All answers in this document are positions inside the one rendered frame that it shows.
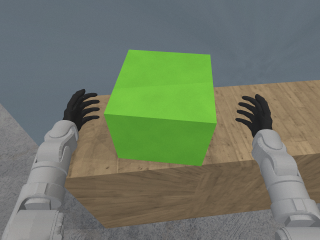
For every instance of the carton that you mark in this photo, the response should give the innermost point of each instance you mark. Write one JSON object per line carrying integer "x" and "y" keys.
{"x": 162, "y": 107}

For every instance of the right robot hand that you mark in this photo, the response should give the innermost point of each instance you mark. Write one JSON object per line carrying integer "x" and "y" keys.
{"x": 261, "y": 117}

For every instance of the pedestal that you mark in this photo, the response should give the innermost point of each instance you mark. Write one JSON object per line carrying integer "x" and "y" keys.
{"x": 122, "y": 192}

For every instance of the left robot forearm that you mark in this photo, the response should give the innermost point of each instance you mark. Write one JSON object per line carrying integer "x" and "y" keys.
{"x": 44, "y": 189}

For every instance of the right robot upper arm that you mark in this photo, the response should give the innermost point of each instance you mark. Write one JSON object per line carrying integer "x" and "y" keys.
{"x": 297, "y": 233}

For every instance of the right robot forearm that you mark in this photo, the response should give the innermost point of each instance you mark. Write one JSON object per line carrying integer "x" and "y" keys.
{"x": 291, "y": 203}

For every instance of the left robot upper arm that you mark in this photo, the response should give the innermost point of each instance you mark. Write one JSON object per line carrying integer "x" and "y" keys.
{"x": 37, "y": 225}

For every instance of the left robot hand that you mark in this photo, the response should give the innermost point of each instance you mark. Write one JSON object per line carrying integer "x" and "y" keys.
{"x": 74, "y": 111}

